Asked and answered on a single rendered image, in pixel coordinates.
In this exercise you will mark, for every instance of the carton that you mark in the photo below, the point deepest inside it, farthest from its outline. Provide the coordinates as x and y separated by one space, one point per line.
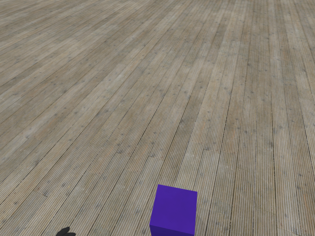
174 212

